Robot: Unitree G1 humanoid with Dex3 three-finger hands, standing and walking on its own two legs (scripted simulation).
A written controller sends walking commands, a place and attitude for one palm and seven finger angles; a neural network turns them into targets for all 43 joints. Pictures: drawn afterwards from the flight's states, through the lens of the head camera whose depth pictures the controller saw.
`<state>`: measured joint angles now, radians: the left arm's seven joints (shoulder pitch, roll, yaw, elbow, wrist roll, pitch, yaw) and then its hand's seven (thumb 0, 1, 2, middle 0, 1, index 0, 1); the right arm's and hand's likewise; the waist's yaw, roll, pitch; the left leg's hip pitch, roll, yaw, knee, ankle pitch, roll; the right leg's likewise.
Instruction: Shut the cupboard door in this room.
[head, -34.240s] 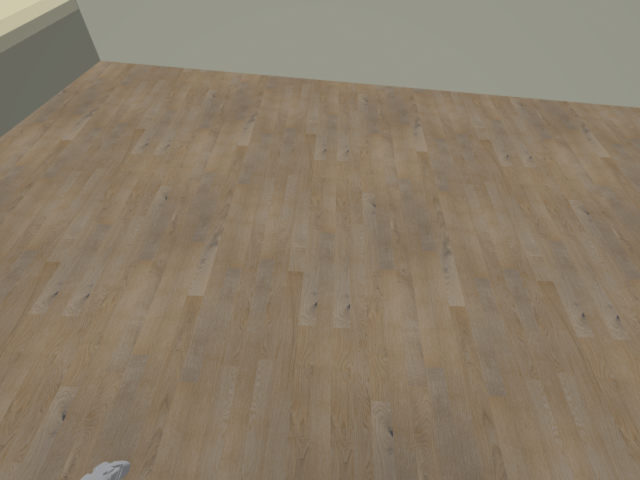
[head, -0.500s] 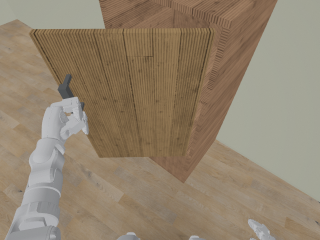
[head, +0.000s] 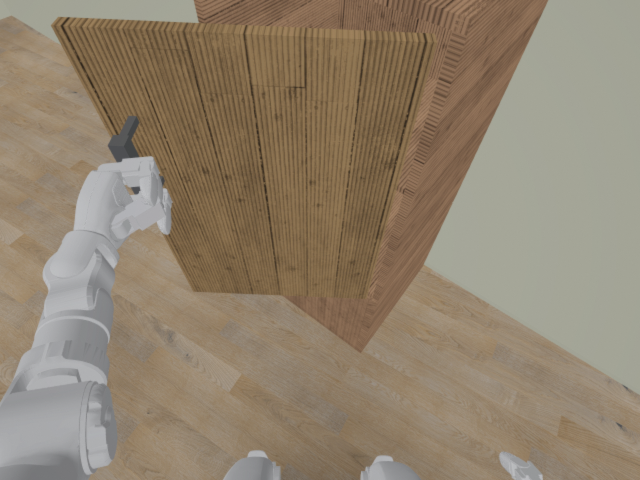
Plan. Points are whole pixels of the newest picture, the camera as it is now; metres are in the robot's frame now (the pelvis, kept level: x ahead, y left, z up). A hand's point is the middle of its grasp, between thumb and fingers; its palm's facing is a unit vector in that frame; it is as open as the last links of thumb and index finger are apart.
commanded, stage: push the door shut along its arc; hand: left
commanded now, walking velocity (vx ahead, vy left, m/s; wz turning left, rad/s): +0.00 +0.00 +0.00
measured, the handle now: (141, 166) +0.49 +0.24 +0.09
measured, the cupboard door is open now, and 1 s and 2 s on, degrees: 36 21 6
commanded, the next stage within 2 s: pull the fist back off the door in 1.40 s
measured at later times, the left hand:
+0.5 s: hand (192, 165) +0.49 +0.18 +0.10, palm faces -0.22 -0.98 -0.01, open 3.1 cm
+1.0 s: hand (218, 139) +0.54 +0.15 +0.10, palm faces -0.32 -0.95 -0.01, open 3.1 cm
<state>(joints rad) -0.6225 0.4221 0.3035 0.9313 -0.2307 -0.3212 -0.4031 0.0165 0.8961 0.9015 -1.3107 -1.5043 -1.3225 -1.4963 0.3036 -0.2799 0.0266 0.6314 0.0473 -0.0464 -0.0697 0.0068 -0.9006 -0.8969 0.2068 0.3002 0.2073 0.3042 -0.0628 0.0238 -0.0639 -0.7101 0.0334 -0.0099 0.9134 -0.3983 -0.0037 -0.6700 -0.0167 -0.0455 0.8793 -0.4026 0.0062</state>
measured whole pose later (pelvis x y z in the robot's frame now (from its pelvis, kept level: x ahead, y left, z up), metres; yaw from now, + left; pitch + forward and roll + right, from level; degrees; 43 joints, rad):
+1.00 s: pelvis +0.00 +0.01 -0.02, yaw -2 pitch +22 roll -3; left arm -1.14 0.63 0.29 1.28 -0.12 -0.24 -0.52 0.01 0.89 0.94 -1.30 -1.50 -1.30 -1.50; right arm 0.39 -0.29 0.04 0.67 0.02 -0.03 -0.05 0.00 -0.90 -0.90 0.21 0.30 0.21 0.30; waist -0.21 0.04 -0.08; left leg -0.99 0.06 -0.02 1.05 -0.44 0.00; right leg -0.94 0.01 -0.05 0.98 -0.42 0.01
